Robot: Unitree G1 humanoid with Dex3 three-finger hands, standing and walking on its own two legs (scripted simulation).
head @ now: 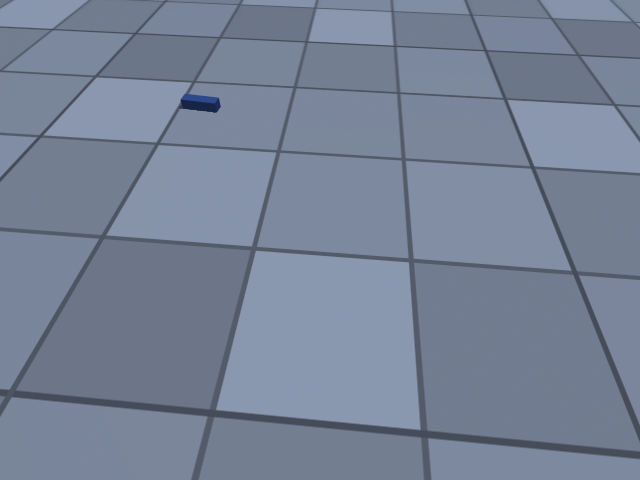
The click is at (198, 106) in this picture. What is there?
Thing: lying carton
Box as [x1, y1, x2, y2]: [180, 94, 220, 112]
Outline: 180,99 183,108 216,112 220,106 217,97 184,94
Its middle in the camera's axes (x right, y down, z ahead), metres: -0.69 -0.77 +2.24
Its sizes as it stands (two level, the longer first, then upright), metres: 0.206 0.064 0.057
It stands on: the floor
